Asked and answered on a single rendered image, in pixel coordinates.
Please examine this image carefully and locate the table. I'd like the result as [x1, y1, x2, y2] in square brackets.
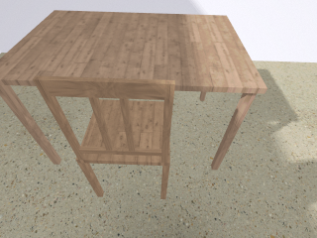
[0, 10, 267, 171]

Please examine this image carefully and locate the chair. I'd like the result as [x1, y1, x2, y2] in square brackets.
[33, 75, 175, 199]

